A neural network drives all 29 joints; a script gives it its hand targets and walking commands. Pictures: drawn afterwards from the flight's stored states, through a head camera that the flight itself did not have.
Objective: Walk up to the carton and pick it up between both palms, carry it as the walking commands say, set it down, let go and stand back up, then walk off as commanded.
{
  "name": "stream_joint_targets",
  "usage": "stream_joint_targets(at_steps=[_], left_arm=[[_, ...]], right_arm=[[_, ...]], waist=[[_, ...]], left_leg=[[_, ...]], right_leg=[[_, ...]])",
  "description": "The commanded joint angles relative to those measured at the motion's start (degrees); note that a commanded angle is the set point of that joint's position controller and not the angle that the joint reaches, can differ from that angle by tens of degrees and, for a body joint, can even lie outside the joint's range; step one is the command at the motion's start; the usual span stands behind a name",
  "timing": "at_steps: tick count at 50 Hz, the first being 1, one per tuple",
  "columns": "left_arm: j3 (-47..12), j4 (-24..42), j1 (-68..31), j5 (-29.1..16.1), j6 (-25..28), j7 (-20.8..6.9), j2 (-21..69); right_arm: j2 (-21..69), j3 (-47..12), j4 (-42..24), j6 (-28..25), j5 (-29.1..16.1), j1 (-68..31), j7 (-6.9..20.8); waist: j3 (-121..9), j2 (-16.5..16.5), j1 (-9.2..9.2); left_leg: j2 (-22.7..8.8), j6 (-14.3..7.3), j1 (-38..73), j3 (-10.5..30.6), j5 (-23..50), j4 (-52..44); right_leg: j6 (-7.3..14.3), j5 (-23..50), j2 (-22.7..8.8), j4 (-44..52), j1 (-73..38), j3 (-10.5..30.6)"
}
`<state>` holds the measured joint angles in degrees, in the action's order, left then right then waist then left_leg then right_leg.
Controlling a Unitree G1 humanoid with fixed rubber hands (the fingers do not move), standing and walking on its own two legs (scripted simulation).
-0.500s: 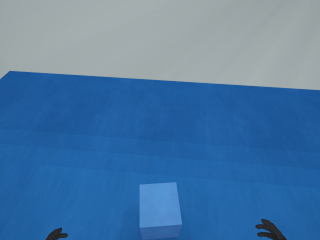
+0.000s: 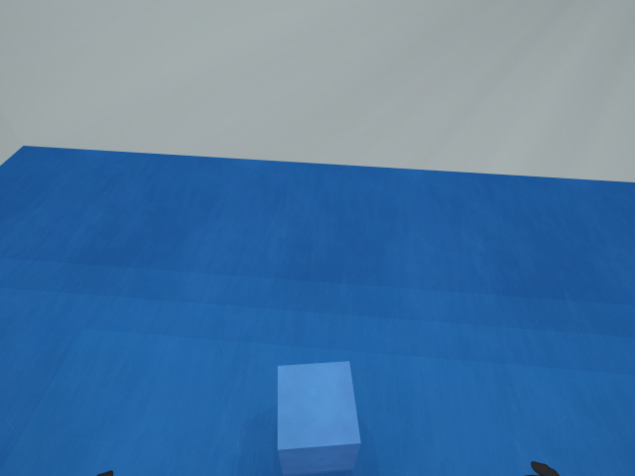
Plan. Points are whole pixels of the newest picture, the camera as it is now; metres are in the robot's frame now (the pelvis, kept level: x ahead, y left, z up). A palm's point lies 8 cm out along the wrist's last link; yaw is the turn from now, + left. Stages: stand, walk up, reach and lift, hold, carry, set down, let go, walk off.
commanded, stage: stand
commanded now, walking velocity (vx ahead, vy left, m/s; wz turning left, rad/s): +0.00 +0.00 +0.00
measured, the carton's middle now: (316, 419) +0.42 +0.00 -0.66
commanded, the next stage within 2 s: walk off in 0.72 s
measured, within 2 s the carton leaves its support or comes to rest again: neither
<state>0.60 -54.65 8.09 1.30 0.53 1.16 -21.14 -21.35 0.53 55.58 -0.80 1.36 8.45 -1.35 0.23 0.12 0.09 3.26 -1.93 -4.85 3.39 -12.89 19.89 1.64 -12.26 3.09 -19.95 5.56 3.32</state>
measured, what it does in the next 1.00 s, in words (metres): stands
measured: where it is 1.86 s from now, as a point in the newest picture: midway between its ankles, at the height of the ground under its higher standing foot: outside the picture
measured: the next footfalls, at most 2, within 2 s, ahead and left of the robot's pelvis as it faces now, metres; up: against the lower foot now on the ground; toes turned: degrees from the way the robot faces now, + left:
left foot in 1.34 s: -0.01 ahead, +0.25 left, +0.00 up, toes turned +16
right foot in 1.74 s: +0.02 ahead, +0.05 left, +0.00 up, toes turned +15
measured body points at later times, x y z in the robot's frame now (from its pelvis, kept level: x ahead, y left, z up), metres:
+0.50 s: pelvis -0.01 +0.00 +0.00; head -0.01 +0.00 +0.45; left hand +0.09 +0.31 -0.11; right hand +0.10 -0.31 -0.11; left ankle -0.02 +0.10 -0.75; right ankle -0.02 -0.10 -0.75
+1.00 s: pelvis -0.01 +0.00 +0.00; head -0.01 +0.00 +0.45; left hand +0.08 +0.31 -0.12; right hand +0.08 -0.31 -0.12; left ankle -0.02 +0.10 -0.75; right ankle -0.02 -0.10 -0.75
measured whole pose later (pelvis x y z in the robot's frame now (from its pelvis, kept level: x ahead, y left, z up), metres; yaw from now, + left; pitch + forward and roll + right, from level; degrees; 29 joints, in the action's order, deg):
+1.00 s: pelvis -0.01 +0.00 +0.00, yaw +1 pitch -2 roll +0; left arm -0.2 -58.6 6.5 1.3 -0.5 1.2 -21.3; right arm -22.0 0.2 60.1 1.4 -0.1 7.7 -1.3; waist 1.4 -0.3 -0.3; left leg 3.7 -1.9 -7.1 4.5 -12.2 21.6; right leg 1.4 -11.5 2.7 -19.9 6.5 2.1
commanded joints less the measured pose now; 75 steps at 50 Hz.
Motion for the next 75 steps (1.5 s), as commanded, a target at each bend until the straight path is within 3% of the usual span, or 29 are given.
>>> stream_joint_targets(at_steps=[1,45,47,48,50,51,52,53,54,55,57,59,61,64,65,66,67,68,69,71,73,75], left_arm=[[1.8,2.4,-2.5,-0.1,0.7,0.2,-9.3],[1.1,-2.7,-3.2,-0.5,0.8,-0.1,-10.8],[-0.4,-3.3,-0.8,-0.4,-0.6,-0.1,-5.4],[0.2,-2.3,-1.2,0.1,-1.0,0.1,-8.1],[2.1,-1.8,1.3,0.4,-1.5,0.9,-13.1],[3.0,-1.6,2.2,0.5,-1.9,1.4,-14.6],[3.2,-0.9,1.9,0.7,-2.0,1.9,-14.3],[3.2,-0.4,1.3,0.4,-2.0,1.9,-13.3],[3.0,0.5,0.0,0.3,-2.1,2.0,-11.7],[2.9,1.4,-1.8,0.5,-2.2,1.9,-10.9],[3.2,2.5,-2.3,1.1,-2.3,1.8,-10.7],[4.1,2.3,0.7,1.6,-2.4,1.8,-11.9],[5.1,2.2,2.3,1.8,-2.2,1.6,-13.3],[6.1,3.2,1.7,1.5,-2.3,1.3,-14.2],[6.2,3.6,0.9,1.1,-2.4,1.3,-14.1],[5.7,4.1,1.1,1.1,-2.3,1.3,-12.5],[4.6,4.9,3.9,1.3,-2.5,1.1,-7.9],[3.3,8.8,0.6,0.8,-3.6,1.6,-2.3],[3.2,9.3,-2.6,-0.2,-4.6,2.2,-4.1],[3.4,8.3,-1.5,-1.0,-4.2,1.7,-5.0],[3.6,6.4,2.5,0.2,-3.6,1.0,-5.4],[3.3,6.4,3.2,0.1,-3.3,0.8,-4.3]], right_arm=[[-9.5,1.8,-2.3,-0.7,-0.1,-2.4,-0.2],[-11.0,1.4,1.8,-0.8,-0.7,-3.9,0.1],[-5.1,-0.1,3.6,1.4,-1.7,-0.1,0.0],[-6.7,0.5,3.6,2.4,-1.7,0.2,-0.1],[-8.2,1.3,2.7,3.6,-1.7,-0.7,-0.2],[-7.9,1.5,2.2,4.1,-1.6,-0.7,-0.1],[-8.3,2.0,1.5,4.6,-1.1,-1.0,-0.1],[-8.6,2.7,1.0,5.0,-0.3,0.0,-0.1],[-8.1,3.1,0.8,5.3,-0.1,0.9,0.1],[-7.2,3.1,0.1,5.7,-0.1,1.5,0.5],[-5.2,2.6,-1.2,6.3,-0.3,1.2,1.8],[-4.1,2.2,-3.0,6.5,-0.7,-0.2,3.0],[-3.7,2.1,-4.3,6.4,-0.8,0.0,3.8],[-3.2,2.5,-4.5,6.2,-0.8,3.2,4.7],[-3.0,2.7,-3.9,6.1,-0.6,5.4,4.7],[-4.3,3.3,-3.0,5.7,0.1,8.7,4.6],[-9.6,4.4,-2.6,5.1,1.0,11.8,4.4],[-18.1,5.6,-3.8,4.5,0.1,12.1,4.1],[-16.1,5.6,-3.6,4.1,-0.1,13.0,3.3],[-9.3,4.0,-5.0,4.5,0.3,5.6,1.5],[-6.7,3.5,-6.2,4.3,0.2,2.5,0.6],[-4.9,2.9,-5.9,3.9,0.1,3.8,0.6]], waist=[[-0.5,-0.1,-0.05],[-0.5,-0.2,-0.24],[-0.7,-0.1,-0.57],[0.2,-0.1,-0.93],[-1.1,2.7,-2.68],[-0.8,6.6,-3.65],[-1.0,8.4,-4.24],[-0.6,4.0,-2.82],[0.5,1.0,-1.88],[2.1,1.5,-0.95],[3.4,6.4,-1.15],[2.9,10.2,-2.79],[1.2,11.9,-3.11],[-0.4,15.0,-1.89],[-0.5,14.7,-0.51],[-1.8,9.9,1.66],[-2.4,-10.1,3.42],[-3.0,-25.5,3.74],[-4.8,-18.0,5.22],[0.1,-8.6,1.01],[-1.4,-8.0,-0.32],[-2.5,-6.8,0.10]], left_leg=[[-8.3,0.8,-1.5,7.1,9.6,-2.9],[-9.1,0.3,-0.3,7.4,11.1,-4.2],[-7.7,0.4,-1.6,6.0,12.2,-2.5],[-7.2,1.0,-3.6,5.8,13.2,0.2],[-5.1,1.6,-10.5,4.6,10.1,8.4],[-2.4,2.3,-14.9,2.5,-0.8,17.3],[-1.0,3.3,-18.4,1.2,-15.9,32.4],[-3.1,4.4,-19.2,1.1,-18.2,41.3],[-4.7,5.1,-19.7,1.7,-16.8,45.2],[-6.1,5.8,-20.2,2.2,-15.2,44.5],[-6.5,7.2,-20.8,0.1,-13.3,38.5],[-6.5,7.9,-20.2,-2.2,-14.2,32.3],[-6.6,7.3,-16.9,-4.2,-13.4,26.6],[-4.9,5.9,-11.0,-8.5,-10.0,19.0],[-4.3,5.6,-7.3,-10.0,-5.4,13.2],[-4.1,4.8,-0.7,-8.7,-0.2,6.9],[-13.3,1.9,5.3,4.0,11.9,-2.5],[-25.1,-7.3,0.8,19.6,32.6,-3.0],[-24.6,-10.9,-3.9,18.2,28.0,-2.6],[-18.0,-7.9,-7.8,10.1,16.2,-2.2],[-14.7,-6.9,-5.8,6.6,20.4,-0.7],[-15.0,-7.6,-3.9,7.0,20.9,-0.9]], right_leg=[[-0.3,9.5,-8.3,2.7,0.2,7.1],[0.2,10.2,-9.0,4.1,-0.6,7.0],[0.0,12.8,-10.5,3.2,-1.5,6.1],[0.1,14.3,-11.9,1.3,-1.4,6.4],[3.2,15.0,-17.3,1.0,-3.7,11.6],[7.5,19.1,-22.8,2.3,-4.3,15.7],[12.6,24.0,-28.9,3.1,-2.5,19.1],[14.0,25.1,-30.3,3.0,0.3,16.4],[12.7,22.0,-28.7,3.0,2.6,13.2],[10.1,17.7,-26.5,3.2,4.5,9.9],[6.7,15.3,-22.6,1.9,3.7,5.2],[6.5,19.4,-22.4,0.1,2.0,2.7],[6.2,23.9,-23.1,-2.1,2.1,0.6],[3.3,23.9,-23.2,-5.7,4.2,-2.6],[1.5,20.5,-22.8,-8.6,6.2,-4.4],[-0.9,12.4,-20.7,-15.7,10.5,-7.0],[-4.1,-7.7,-14.1,-32.0,20.1,-12.8],[-5.9,-31.4,-6.8,-44.1,29.0,-10.9],[-4.8,-29.7,-9.2,-51.0,25.7,-4.3],[-3.8,-20.0,-10.7,-50.9,25.2,-2.7],[-4.0,-14.6,-9.9,-49.1,22.9,-4.2],[-3.9,-14.3,-8.7,-45.2,21.7,-4.6]])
